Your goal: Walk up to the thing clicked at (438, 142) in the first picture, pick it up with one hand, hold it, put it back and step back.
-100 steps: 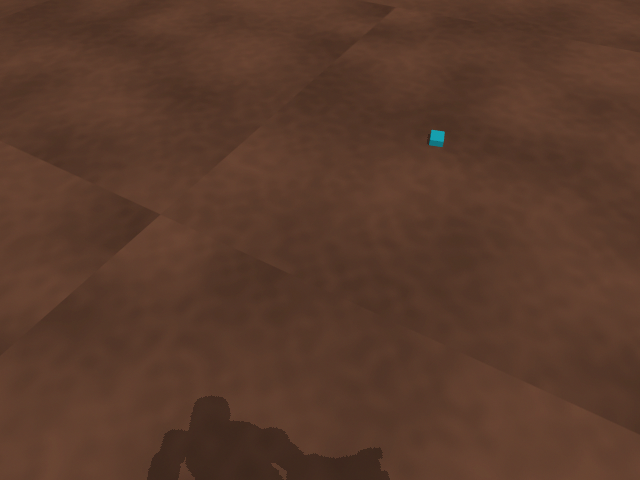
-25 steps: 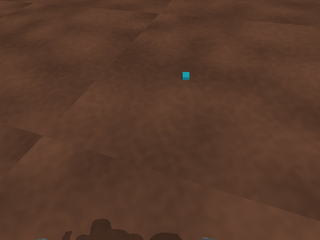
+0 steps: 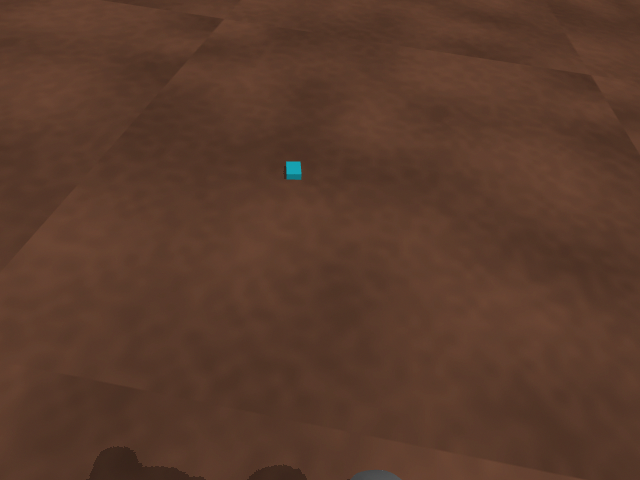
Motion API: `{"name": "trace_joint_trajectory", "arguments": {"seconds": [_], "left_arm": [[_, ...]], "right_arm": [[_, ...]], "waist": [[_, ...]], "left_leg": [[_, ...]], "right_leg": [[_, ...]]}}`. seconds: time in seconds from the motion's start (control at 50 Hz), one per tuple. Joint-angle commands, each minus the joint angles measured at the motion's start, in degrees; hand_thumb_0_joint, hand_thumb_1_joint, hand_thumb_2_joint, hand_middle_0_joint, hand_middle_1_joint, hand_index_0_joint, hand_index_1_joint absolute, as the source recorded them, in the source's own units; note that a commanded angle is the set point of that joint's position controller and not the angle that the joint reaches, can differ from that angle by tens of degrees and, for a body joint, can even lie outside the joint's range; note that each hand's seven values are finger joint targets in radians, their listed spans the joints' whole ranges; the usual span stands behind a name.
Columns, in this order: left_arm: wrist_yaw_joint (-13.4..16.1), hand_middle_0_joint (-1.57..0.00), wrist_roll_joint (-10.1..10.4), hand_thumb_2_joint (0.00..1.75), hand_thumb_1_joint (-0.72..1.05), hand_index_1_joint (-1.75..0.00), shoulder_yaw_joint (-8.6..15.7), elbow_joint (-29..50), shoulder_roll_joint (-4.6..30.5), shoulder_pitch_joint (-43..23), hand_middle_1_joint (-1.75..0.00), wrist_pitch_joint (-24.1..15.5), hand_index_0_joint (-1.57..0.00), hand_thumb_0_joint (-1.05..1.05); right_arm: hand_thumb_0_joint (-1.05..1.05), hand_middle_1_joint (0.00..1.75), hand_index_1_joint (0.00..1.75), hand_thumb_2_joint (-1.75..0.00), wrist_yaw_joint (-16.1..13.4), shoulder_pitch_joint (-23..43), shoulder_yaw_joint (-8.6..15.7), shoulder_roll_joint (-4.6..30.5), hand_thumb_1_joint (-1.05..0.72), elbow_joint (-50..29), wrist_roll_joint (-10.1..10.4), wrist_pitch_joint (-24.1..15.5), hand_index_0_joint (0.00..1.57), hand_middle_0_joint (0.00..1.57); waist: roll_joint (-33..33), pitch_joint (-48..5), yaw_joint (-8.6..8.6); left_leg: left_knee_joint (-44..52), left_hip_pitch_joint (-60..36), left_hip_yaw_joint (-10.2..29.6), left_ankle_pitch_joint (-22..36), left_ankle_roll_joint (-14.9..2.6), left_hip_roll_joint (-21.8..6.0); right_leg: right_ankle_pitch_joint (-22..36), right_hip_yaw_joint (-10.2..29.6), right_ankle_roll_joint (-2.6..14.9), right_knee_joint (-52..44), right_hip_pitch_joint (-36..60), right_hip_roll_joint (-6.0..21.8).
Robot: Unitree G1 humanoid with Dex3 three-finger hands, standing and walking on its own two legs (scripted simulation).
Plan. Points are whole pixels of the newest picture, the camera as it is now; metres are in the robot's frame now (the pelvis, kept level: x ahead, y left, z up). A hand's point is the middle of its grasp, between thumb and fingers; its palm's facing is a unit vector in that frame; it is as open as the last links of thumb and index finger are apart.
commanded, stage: walk up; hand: left
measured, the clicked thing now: (293, 170) +1.56 +0.02 -0.75
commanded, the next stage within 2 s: none
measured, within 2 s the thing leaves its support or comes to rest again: neither
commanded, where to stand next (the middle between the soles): +1.25 -0.27 m, yaw +3 degrees
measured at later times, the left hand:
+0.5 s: hand (208, 319) +0.39 +0.17 -0.11, palm faces -0.05 -0.94 -0.34, open 7.4 cm
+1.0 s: hand (222, 238) +0.59 +0.18 -0.14, palm faces -0.08 -0.95 -0.31, open 7.4 cm
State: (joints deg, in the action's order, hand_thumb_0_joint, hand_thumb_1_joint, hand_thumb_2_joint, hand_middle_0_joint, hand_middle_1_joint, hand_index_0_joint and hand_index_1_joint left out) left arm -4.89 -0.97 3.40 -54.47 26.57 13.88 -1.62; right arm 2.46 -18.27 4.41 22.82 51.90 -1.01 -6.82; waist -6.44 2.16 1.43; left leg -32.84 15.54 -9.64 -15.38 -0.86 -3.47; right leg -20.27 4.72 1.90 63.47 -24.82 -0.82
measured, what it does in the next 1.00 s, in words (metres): walks ahead: right foot, then left foot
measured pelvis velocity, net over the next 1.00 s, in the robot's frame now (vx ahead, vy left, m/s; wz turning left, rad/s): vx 0.51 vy -0.09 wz -0.04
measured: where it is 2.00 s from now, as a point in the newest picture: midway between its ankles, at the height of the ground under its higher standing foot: (361, 278)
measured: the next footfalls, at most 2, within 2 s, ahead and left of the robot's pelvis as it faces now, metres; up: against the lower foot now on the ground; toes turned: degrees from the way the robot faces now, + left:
right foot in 0.28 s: +0.33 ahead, -0.18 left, +0.00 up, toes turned -5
left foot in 0.72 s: +0.57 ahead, +0.05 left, +0.00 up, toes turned +5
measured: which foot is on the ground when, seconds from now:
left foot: down 0.00-0.30, up 0.32-0.70, down 0.72-1.00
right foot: up 0.00-0.26, down 0.28-0.74, up 0.76-1.00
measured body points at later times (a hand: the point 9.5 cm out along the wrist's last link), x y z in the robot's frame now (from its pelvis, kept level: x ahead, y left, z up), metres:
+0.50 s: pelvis +0.27 -0.08 +0.01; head +0.27 -0.10 +0.46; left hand +0.39 +0.22 -0.08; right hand +0.31 -0.41 -0.11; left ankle +0.31 +0.09 -0.66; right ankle +0.29 -0.17 -0.73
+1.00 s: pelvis +0.51 -0.09 +0.01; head +0.53 -0.07 +0.46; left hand +0.60 +0.23 -0.12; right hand +0.58 -0.42 -0.08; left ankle +0.53 +0.04 -0.73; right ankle +0.60 -0.26 -0.68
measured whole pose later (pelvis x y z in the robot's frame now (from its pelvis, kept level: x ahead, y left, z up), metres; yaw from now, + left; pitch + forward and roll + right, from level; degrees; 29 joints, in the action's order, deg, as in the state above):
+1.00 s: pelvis +0.51 -0.09 +0.01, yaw -2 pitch -2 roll +1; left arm -5.5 -0.9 3.8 -50.8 25.6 15.3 -1.3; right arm 2.6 -17.9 2.1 23.2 47.6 -0.4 -6.5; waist -4.7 3.8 -0.2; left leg -28.8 11.7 -6.1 -14.7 -0.5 -3.2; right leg -17.2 1.0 -0.1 50.4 -30.1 6.5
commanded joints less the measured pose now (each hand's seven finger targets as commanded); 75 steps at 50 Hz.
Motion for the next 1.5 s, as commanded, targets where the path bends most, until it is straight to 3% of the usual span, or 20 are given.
{"name": "trace_joint_trajectory", "arguments": {"seconds": [0.0, 0.16, 0.24, 0.26, 0.28, 0.3, 0.4, 0.58, 0.68, 0.7, 0.72, 0.74, 0.84, 1.02, 1.12, 1.14, 1.16, 1.18, 1.28, 1.48], "left_arm": [[-0.82, -0.2, 0.53, 0.9, 0.9, -0.3, 2.86, 6.04, 9.78, -4.67, -0.3, -1.55, -0.2, 0.0], [-2.57, -0.2, 0.25, 0.9, 0.9, -0.3, 2.83, 8.97, 6.69, -15.27, -0.3, -1.05, -0.2, 0.0], [-0.89, -0.2, 0.14, 0.9, 0.9, -0.3, 5.59, 4.28, 10.5, 1.37, -0.3, -1.24, -0.2, 0.0], [0.02, -0.2, -0.46, 0.9, 0.9, -0.3, 7.43, 3.25, 15.2, 8.71, -0.3, -1.58, -0.2, 0.0], [0.52, -0.2, 0.85, 0.9, 0.9, -0.3, 7.9, 4.94, 20.34, 7.57, -0.3, -1.93, -0.2, 0.0], [0.75, -0.2, 2.04, 0.9, 0.9, -0.3, 7.39, 6.01, 18.91, 3.13, -0.3, -1.63, -0.2, 0.0], [1.36, -0.2, 1.34, 0.9, 0.9, -0.3, 4.74, 8.52, 10.96, -3.81, -0.3, -3.14, -0.2, 0.0], [0.91, -0.2, 0.22, 0.9, 0.9, -0.3, 4.84, 10.7, 11.43, 0.77, -0.3, -4.1, -0.2, 0.0], [1.37, -0.2, 0.08, 0.9, 0.9, -0.3, 3.88, 10.87, 10.59, 1.05, -0.3, -3.37, -0.2, 0.0], [1.62, -0.2, 0.27, 0.9, 0.9, -0.3, 2.81, 10.73, 7.7, 4.27, -0.3, -3.12, -0.2, 0.0], [1.87, -0.2, 1.15, 0.9, 0.9, -0.3, 1.85, 11.37, 3.96, 7.32, -0.3, -2.9, -0.2, 0.0], [2.61, -0.2, 1.09, 0.9, 0.9, -0.3, 3.41, 10.5, 10.53, 6.54, -0.3, -2.44, -0.2, 0.0], [1.62, -0.2, 0.83, 0.9, 0.9, -0.3, 3.08, 6.77, 9.78, 6.77, -0.3, -1.77, -0.2, 0.0], [-1.49, -0.2, -0.08, 0.9, 0.9, -0.3, 3.92, 8.07, 7.89, -2.34, -0.3, -1.32, -0.2, 0.0], [-0.74, -0.2, -0.6, 0.9, 0.9, -0.3, 5.77, 5.5, 10.54, 3.28, -0.3, -2.36, -0.2, 0.0], [0.21, -0.2, -1.05, 0.9, 0.9, -0.3, 7.26, 4.08, 13.82, 10.37, -0.3, -3.01, -0.2, 0.0], [1.07, -0.2, -0.42, 0.9, 0.9, -0.3, 7.85, 5.0, 19.73, 12.0, -0.3, -3.51, -0.2, 0.0], [1.23, -0.2, 0.38, 0.9, 0.9, -0.3, 7.42, 5.74, 19.47, 9.59, -0.3, -3.22, -0.2, 0.0], [2.24, -0.2, 0.86, 0.9, 0.9, -0.3, 4.41, 8.23, 11.01, 0.5, -0.3, -3.48, -0.2, 0.0], [2.03, -0.2, 0.14, 0.9, 0.9, -0.3, 4.09, 10.87, 11.55, 3.91, -0.3, -3.56, -0.2, 0.0]], "right_arm": [[0.0, 0.3, 0.3, -0.9, -1.45, -1.87, 3.87, 17.26, -0.9, -3.99, 0.4, -2.17, 0.2, 0.2], [0.0, 0.3, 0.3, -0.9, -1.2, -4.0, 3.96, 18.87, -0.9, -4.14, 0.7, -1.08, 0.2, 0.2], [0.0, 0.3, 0.3, -0.9, -2.07, -2.2, 2.68, 16.51, -0.9, -4.93, 0.56, -0.07, 0.2, 0.2], [0.0, 0.3, 0.3, -0.9, -1.98, -4.91, 1.23, 12.11, -0.9, -5.7, 0.63, 0.01, 0.2, 0.2], [0.0, 0.3, 0.3, -0.9, -1.98, -7.18, 0.74, 11.1, -0.9, -7.1, 1.86, -0.11, 0.2, 0.2], [0.0, 0.3, 0.3, -0.9, -2.53, -2.54, 1.91, 15.82, -0.9, -5.6, 0.98, 0.39, 0.2, 0.2], [0.0, 0.3, 0.3, -0.9, -0.72, -6.68, 1.74, 13.66, -0.9, -1.77, 0.79, 1.27, 0.2, 0.2], [0.0, 0.3, 0.3, -0.9, 1.12, 6.01, 2.1, 11.41, -0.9, -6.41, -0.09, 0.57, 0.2, 0.2], [0.0, 0.3, 0.3, -0.9, 0.14, -3.81, 3.57, 13.81, -0.9, -3.31, 0.08, -0.46, 0.2, 0.2], [0.0, 0.3, 0.3, -0.9, -0.54, -10.46, 4.71, 16.65, -0.9, -2.1, -0.78, -0.77, 0.2, 0.2], [0.0, 0.3, 0.3, -0.9, -1.36, -13.7, 5.88, 21.59, -0.9, -3.42, -1.57, -1.02, 0.2, 0.2], [0.0, 0.3, 0.3, -0.9, -1.38, -12.26, 6.33, 23.04, -0.9, -4.79, 0.91, -0.82, 0.2, 0.2], [0.0, 0.3, 0.3, -0.9, -1.88, -1.6, 3.18, 16.45, -0.9, -6.99, 1.77, -0.91, 0.2, 0.2], [0.0, 0.3, 0.3, -0.9, -1.16, 1.76, 3.74, 19.31, -0.9, -7.73, 1.22, -0.96, 0.2, 0.2], [0.0, 0.3, 0.3, -0.9, -1.36, 1.13, 2.38, 15.92, -0.9, -6.65, 0.47, 0.13, 0.2, 0.2], [0.0, 0.3, 0.3, -0.9, -1.34, -0.95, 1.11, 12.4, -0.9, -6.61, 0.43, 0.27, 0.2, 0.2], [0.0, 0.3, 0.3, -0.9, -1.5, -1.36, 0.12, 9.67, -0.9, -8.59, 1.53, 0.08, 0.2, 0.2], [0.0, 0.3, 0.3, -0.9, -2.39, 2.45, 1.59, 15.04, -0.9, -7.29, 0.8, 0.87, 0.2, 0.2], [0.0, 0.3, 0.3, -0.9, -0.98, -4.35, 1.4, 13.33, -0.9, -1.69, 1.09, 1.47, 0.2, 0.2], [0.0, 0.3, 0.3, -0.9, 0.39, 5.53, 1.46, 10.81, -0.9, -5.67, 0.18, 1.07, 0.2, 0.2]], "waist": [[14.43, 1.83, 0.29], [13.34, -0.78, 1.74], [4.12, -8.43, -8.91], [-7.91, -11.89, -11.63], [-14.87, -12.62, -9.35], [-3.98, -7.5, -8.63], [-2.15, 1.11, -1.67], [1.04, 2.95, -4.79], [9.28, -3.96, 1.55], [16.41, -8.0, 4.41], [25.63, -11.95, 4.32], [16.56, -13.54, 4.65], [12.82, -1.26, -1.25], [15.85, 1.5, -1.21], [6.88, -1.85, -6.08], [-4.72, -4.86, -9.33], [-17.03, -5.35, -9.21], [-8.29, -2.13, -9.41], [-4.14, -0.26, -2.19], [1.48, 1.21, -4.73]], "left_leg": [[20.86, -10.25, 15.07, 3.77, -10.64, -14.95], [16.55, -11.19, 4.71, 16.9, -7.61, -11.64], [-11.5, -2.78, 1.12, 23.98, -4.44, -8.23], [-29.07, 9.67, 0.19, 11.68, -3.12, -3.11], [-38.3, 23.3, 3.85, -11.95, -1.06, 3.28], [-41.63, 22.78, 10.87, -11.45, -1.57, -1.66], [-29.04, 14.6, 10.5, 0.43, -0.68, -4.54], [-4.13, 12.77, 7.91, 9.76, 1.19, -4.48], [2.78, -11.67, 4.4, 6.76, -2.33, 1.46], [5.47, -22.18, 10.56, 0.09, -4.81, -2.63], [10.07, -31.11, 37.03, -5.55, -9.83, -18.76], [16.29, -30.08, 50.91, -9.14, -15.48, -24.34], [16.0, -6.92, 19.53, 8.93, -10.83, -14.68], [18.59, 0.85, 13.39, -9.88, -9.74, -12.18], [-0.96, 6.76, 7.54, 0.71, -5.97, -8.26], [-20.29, 12.96, 3.42, 3.35, -3.99, -3.44], [-33.92, 27.39, 2.8, -12.84, -1.04, 5.03], [-38.77, 27.04, 10.7, -14.58, -1.28, 1.02], [-27.74, 16.65, 11.28, -1.86, -0.51, -2.56], [-3.4, 9.67, 6.58, 5.33, 0.13, -1.59]], "right_leg": [[3.75, 0.53, -2.39, -8.5, -12.24, 6.46], [15.5, -9.1, 0.03, -30.2, 0.58, 4.02], [9.27, -8.65, 3.16, -33.32, 26.27, 0.9], [-6.36, 3.95, 4.71, -36.7, 36.68, 8.72], [-12.1, 33.77, 11.02, -49.09, 40.5, 24.17], [-16.74, 33.65, 12.55, -50.4, 30.97, 24.26], [4.63, 6.77, 9.26, -49.49, 12.02, 12.31], [2.97, 1.49, 10.15, -50.35, 11.85, 13.41], [22.49, -4.13, 6.87, -29.47, 9.02, 10.02], [19.63, -6.91, 4.77, -13.98, 1.7, 6.47], [-1.47, -8.26, 1.13, 1.02, -11.42, -0.62], [-10.15, -1.01, 1.5, 6.16, -15.27, -1.18], [0.19, -0.24, -0.68, 0.41, -8.29, 7.57], [12.42, -5.73, -1.61, -25.17, 0.33, 7.95], [6.02, -9.18, -0.16, -31.3, 19.91, 3.15], [-5.45, -0.33, 1.81, -37.91, 27.87, 7.78], [-11.56, 29.24, 8.52, -51.37, 31.84, 23.58], [-14.32, 32.5, 11.88, -51.92, 25.1, 26.27], [8.27, 3.77, 9.42, -47.97, 14.64, 13.84], [9.18, -1.2, 10.35, -46.02, 14.69, 15.92]]}}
